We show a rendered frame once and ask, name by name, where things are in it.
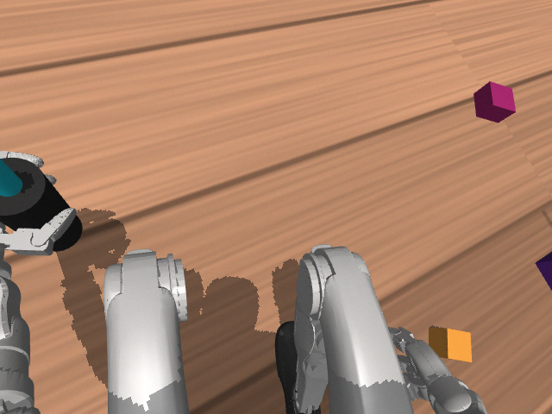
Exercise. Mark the right robot foot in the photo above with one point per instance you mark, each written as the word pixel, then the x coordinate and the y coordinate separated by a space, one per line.
pixel 286 360

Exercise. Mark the right robot arm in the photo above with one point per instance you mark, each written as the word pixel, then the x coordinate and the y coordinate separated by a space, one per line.
pixel 449 395

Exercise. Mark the left robot arm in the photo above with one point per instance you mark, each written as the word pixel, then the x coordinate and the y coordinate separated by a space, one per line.
pixel 17 394

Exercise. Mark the left robot hand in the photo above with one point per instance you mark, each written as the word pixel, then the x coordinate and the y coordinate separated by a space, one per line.
pixel 35 241

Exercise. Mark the right robot hand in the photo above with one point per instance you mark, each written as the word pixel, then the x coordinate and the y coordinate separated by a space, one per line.
pixel 421 365

